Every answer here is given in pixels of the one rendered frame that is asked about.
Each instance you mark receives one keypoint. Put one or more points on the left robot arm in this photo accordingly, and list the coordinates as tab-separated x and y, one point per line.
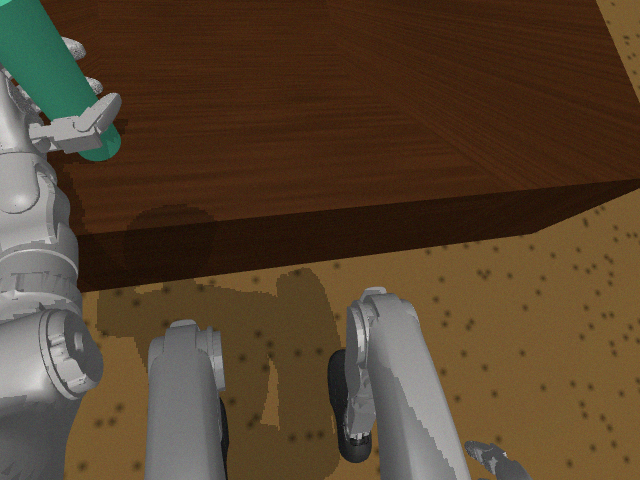
48	359

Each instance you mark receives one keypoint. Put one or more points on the right robot hand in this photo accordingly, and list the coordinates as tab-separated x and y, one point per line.
496	462

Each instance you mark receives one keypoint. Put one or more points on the right robot foot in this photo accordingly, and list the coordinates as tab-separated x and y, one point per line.
354	451

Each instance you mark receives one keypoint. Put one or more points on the can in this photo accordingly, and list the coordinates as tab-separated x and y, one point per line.
33	52

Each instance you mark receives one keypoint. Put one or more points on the left robot hand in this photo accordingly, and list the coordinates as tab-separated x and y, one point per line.
23	130

